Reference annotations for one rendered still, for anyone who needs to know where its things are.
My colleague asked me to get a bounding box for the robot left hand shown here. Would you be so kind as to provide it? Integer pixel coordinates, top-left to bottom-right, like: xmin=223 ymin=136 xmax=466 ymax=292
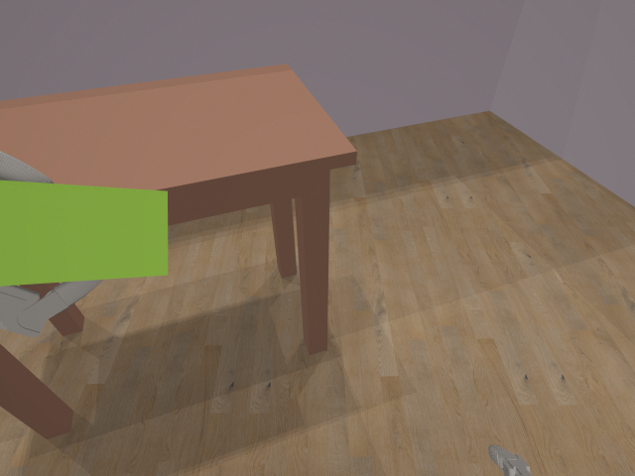
xmin=0 ymin=151 xmax=103 ymax=338

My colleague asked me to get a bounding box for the table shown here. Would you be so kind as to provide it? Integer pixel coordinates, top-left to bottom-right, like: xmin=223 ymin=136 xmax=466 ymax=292
xmin=0 ymin=63 xmax=357 ymax=439

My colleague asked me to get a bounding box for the robot right hand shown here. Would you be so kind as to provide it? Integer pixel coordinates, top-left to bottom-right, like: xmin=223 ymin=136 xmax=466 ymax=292
xmin=488 ymin=444 xmax=533 ymax=476

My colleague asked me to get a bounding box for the sponge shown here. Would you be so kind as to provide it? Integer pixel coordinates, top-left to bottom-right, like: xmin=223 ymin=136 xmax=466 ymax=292
xmin=0 ymin=180 xmax=168 ymax=287

